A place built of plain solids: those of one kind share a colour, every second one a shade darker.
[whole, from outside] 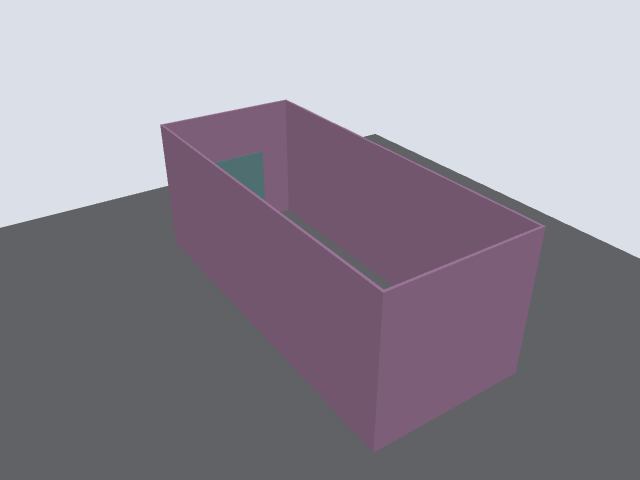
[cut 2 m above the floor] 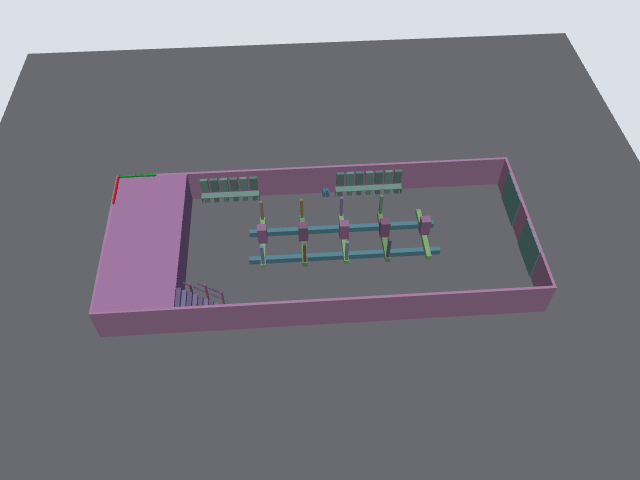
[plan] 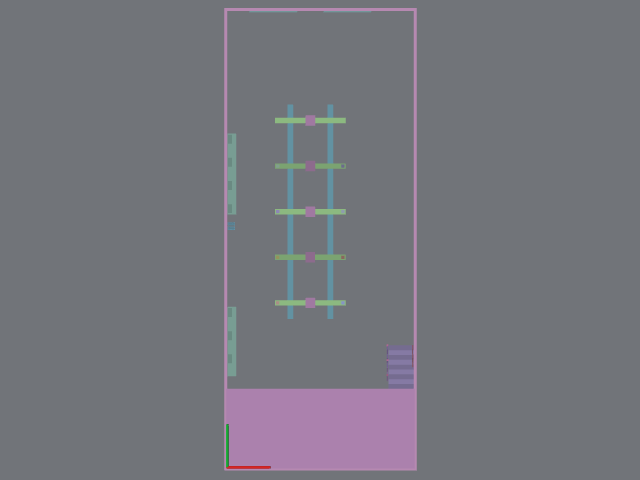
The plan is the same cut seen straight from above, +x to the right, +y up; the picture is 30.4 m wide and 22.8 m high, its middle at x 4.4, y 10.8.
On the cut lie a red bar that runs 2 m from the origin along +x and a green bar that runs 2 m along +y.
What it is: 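A boat hall 8.8 x 21.7 m, 8.5 m high; a lifeboat 12.7 m long and 4.6 m in beam on its cradle down the middle, its keel 1.69 m over the floor; a walk along either side; at the rear a crew gallery 3.7 m deep at 2.07 m over closed stores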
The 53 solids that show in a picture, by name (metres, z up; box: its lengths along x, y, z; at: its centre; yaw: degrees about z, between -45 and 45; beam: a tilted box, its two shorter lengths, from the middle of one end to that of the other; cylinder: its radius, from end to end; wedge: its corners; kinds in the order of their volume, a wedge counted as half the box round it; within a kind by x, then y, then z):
{
 "wall_1": {"box": [0.15, 21.97, 8.53], "at": [-0.07, 10.84, 4.21]},
 "wall_2": {"box": [9.15, 0.15, 8.53], "at": [4.42, -0.07, 4.21]},
 "wall_3": {"box": [9.15, 0.15, 8.53], "at": [4.42, 21.75, 4.21]},
 "wall_4": {"box": [0.15, 21.97, 8.53], "at": [8.93, 10.84, 4.21]},
 "gal_1": {"box": [8.95, 3.78, 2.12], "at": [4.42, 1.84, 1.01]},
 "stair_1": {"box": [1.25, 0.64, 1.91], "at": [8.28, 3.64, 0.91]},
 "stair_2": {"box": [1.25, 0.64, 1.71], "at": [8.28, 3.87, 0.8]},
 "stair_3": {"box": [1.25, 0.64, 1.5], "at": [8.28, 4.1, 0.7]},
 "stair_4": {"box": [1.25, 0.64, 1.29], "at": [8.28, 4.33, 0.6]},
 "stair_5": {"box": [1.25, 0.64, 1.08], "at": [8.28, 4.56, 0.49]},
 "stair_6": {"box": [1.25, 0.64, 0.88], "at": [8.28, 4.79, 0.39]},
 "stair_7": {"box": [1.25, 0.64, 0.67], "at": [8.28, 5.02, 0.29]},
 "stair_8": {"box": [1.25, 0.64, 0.46], "at": [8.28, 5.25, 0.18]},
 "stair_9": {"box": [1.25, 0.64, 0.26], "at": [8.28, 5.48, 0.08]},
 "beam_1": {"box": [0.28, 10.19, 0.39], "at": [2.99, 12.14, 0.14]},
 "beam_2": {"box": [0.28, 10.19, 0.39], "at": [4.89, 12.14, 0.14]},
 "sdoor_1": {"box": [2.28, 0.05, 5.25], "at": [2.18, 21.64, 2.58]},
 "sdoor_2": {"box": [1.24, 0.05, 2.96], "at": [3.94, 21.64, 3.72]},
 "sdoor_3": {"box": [2.28, 0.05, 5.25], "at": [5.7, 21.64, 2.58]},
 "cross_1": {"box": [3.36, 0.26, 0.3], "at": [3.94, 7.81, 0.49]},
 "cross_2": {"box": [3.36, 0.26, 0.3], "at": [3.94, 9.98, 0.49]},
 "cross_3": {"box": [3.36, 0.26, 0.3], "at": [3.94, 12.14, 0.49]},
 "cross_4": {"box": [3.36, 0.26, 0.3], "at": [3.94, 14.31, 0.49]},
 "cross_5": {"box": [3.36, 0.26, 0.3], "at": [3.94, 16.48, 0.49]},
 "keelblock_1": {"box": [0.46, 0.5, 1.05], "at": [3.94, 7.81, 1.17]},
 "keelblock_2": {"box": [0.46, 0.5, 1.05], "at": [3.94, 9.98, 1.17]},
 "keelblock_3": {"box": [0.46, 0.5, 1.05], "at": [3.94, 12.14, 1.17]},
 "keelblock_4": {"box": [0.46, 0.5, 1.05], "at": [3.94, 14.31, 1.17]},
 "keelblock_5": {"box": [0.46, 0.5, 1.05], "at": [3.94, 16.48, 1.17]},
 "kit_1": {"box": [0.19, 0.43, 0.9], "at": [0.12, 4.61, 1.17]},
 "kit_2": {"box": [0.19, 0.43, 0.9], "at": [0.12, 5.16, 1.17]},
 "kit_3": {"box": [0.19, 0.43, 0.9], "at": [0.12, 5.71, 1.17]},
 "kit_4": {"box": [0.19, 0.43, 0.9], "at": [0.12, 6.25, 1.17]},
 "kit_5": {"box": [0.19, 0.43, 0.9], "at": [0.12, 6.8, 1.17]},
 "kit_6": {"box": [0.19, 0.43, 0.9], "at": [0.12, 7.36, 1.17]},
 "kit_7": {"box": [0.19, 0.43, 0.9], "at": [0.12, 12.29, 1.17]},
 "kit_8": {"box": [0.19, 0.43, 0.9], "at": [0.12, 12.84, 1.17]},
 "kit_9": {"box": [0.19, 0.43, 0.9], "at": [0.12, 13.39, 1.17]},
 "kit_10": {"box": [0.19, 0.43, 0.9], "at": [0.12, 13.94, 1.17]},
 "kit_11": {"box": [0.19, 0.43, 0.9], "at": [0.12, 14.49, 1.17]},
 "kit_12": {"box": [0.19, 0.43, 0.9], "at": [0.12, 15.04, 1.17]},
 "kit_13": {"box": [0.19, 0.43, 0.9], "at": [0.12, 15.59, 1.17]},
 "kit_14": {"box": [0.42, 3.3, 0.04], "at": [0.21, 5.98, 0.43]},
 "kit_15": {"box": [0.42, 3.85, 0.04], "at": [0.21, 13.94, 0.43]},
 "face_1": {"box": [7.65, 0.012, 2.09], "at": [3.83, 3.74, 0.99]},
 "shore3e_1": {"box": [0.16, 0.16, 1.82], "at": [5.49, 14.31, 1.55]},
 "shore3w_1": {"box": [0.16, 0.16, 1.82], "at": [2.39, 14.31, 1.55]},
 "shore0e_1": {"box": [0.16, 0.16, 1.61], "at": [5.49, 7.81, 1.45]},
 "shore0w_1": {"box": [0.16, 0.16, 1.61], "at": [2.39, 7.81, 1.45]},
 "shore2e_1": {"box": [0.16, 0.16, 1.6], "at": [5.49, 12.14, 1.44]},
 "shore2w_1": {"box": [0.16, 0.16, 1.6], "at": [2.39, 12.14, 1.44]},
 "shore1e_1": {"box": [0.16, 0.16, 1.6], "at": [5.49, 9.98, 1.44]},
 "shore1w_1": {"box": [0.16, 0.16, 1.6], "at": [2.39, 9.98, 1.44]}
}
